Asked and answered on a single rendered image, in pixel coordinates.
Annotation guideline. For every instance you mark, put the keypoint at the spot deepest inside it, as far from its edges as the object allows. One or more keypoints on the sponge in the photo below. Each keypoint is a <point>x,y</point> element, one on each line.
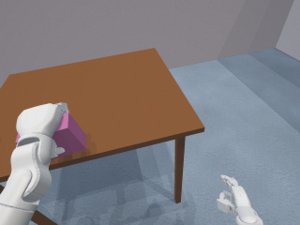
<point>68,135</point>

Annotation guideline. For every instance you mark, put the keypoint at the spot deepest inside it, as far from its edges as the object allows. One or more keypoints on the robot left hand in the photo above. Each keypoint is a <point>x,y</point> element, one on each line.
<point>43,119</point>

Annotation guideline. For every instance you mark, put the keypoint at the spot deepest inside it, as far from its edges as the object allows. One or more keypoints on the left robot forearm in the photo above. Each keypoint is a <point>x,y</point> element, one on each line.
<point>29,181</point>

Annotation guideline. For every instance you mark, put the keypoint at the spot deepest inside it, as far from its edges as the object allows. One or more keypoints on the robot right hand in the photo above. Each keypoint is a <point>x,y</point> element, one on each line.
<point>227,201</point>

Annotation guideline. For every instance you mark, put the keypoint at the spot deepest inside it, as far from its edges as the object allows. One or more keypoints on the right robot forearm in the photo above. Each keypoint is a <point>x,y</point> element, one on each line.
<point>245,215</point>

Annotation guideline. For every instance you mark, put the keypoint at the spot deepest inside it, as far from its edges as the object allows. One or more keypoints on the table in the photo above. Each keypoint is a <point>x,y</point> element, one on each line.
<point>121,102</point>

